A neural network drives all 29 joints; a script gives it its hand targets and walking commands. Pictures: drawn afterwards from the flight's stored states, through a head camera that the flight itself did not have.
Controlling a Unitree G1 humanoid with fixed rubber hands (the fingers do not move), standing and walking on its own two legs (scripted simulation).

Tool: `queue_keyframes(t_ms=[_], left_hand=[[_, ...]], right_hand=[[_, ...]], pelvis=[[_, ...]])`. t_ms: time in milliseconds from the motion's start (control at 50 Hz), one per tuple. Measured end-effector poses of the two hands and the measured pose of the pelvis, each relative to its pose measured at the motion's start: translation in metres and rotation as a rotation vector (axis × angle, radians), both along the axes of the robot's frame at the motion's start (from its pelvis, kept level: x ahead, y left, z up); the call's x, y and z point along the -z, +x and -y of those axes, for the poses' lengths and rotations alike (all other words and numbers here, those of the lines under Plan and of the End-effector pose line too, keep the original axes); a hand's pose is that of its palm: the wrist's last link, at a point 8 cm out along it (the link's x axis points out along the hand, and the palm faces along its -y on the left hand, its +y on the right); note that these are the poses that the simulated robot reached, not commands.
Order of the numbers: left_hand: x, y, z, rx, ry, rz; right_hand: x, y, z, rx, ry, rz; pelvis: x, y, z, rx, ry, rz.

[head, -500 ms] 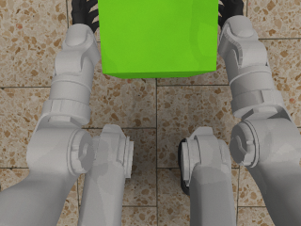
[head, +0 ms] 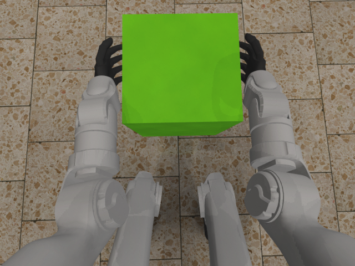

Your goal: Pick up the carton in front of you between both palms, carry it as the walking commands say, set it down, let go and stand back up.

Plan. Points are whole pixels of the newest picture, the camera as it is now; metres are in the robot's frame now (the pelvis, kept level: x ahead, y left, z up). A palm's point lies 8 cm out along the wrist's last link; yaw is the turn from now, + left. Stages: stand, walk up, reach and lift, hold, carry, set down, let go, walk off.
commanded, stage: reach and lift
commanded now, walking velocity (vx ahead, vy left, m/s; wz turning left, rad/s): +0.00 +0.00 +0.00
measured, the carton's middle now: (179, 88) +0.51 +0.00 -0.13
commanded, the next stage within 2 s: none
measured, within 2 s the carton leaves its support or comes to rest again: neither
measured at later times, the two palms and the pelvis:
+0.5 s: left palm (63, 60) +0.45 +0.15 +0.10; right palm (302, 57) +0.46 -0.15 +0.10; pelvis +0.05 +0.00 +0.14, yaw +0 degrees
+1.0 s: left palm out of the picture +0.41 +0.15 +0.25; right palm out of the picture +0.41 -0.15 +0.25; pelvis +0.10 +0.00 +0.26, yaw -1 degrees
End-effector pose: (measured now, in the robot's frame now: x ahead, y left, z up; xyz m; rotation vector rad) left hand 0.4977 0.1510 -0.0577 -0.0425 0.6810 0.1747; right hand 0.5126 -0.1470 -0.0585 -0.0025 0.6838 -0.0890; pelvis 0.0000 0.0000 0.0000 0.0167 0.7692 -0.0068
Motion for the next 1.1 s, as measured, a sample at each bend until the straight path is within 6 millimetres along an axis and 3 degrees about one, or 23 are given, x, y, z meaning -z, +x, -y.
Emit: queue_keyframes(t_ms=[380,800,1100], left_hand=[[-0.121,-0.032,0.001,0.008,-0.007,-0.005],[-0.249,-0.071,0.001,0.031,-0.006,-0.004],[-0.335,-0.096,0.0,0.051,0.006,0.02]], right_hand=[[-0.121,-0.037,0.001,0.029,0.014,-0.007],[-0.25,-0.082,0.003,0.056,0.014,-0.004],[-0.336,-0.11,0.001,0.059,0.0,0.02]], pelvis=[[-0.101,0.036,0.001,0.002,-0.004,0.134],[-0.217,0.08,-0.001,0.003,-0.013,0.399],[-0.272,0.105,-0.003,0.002,-0.018,0.669]])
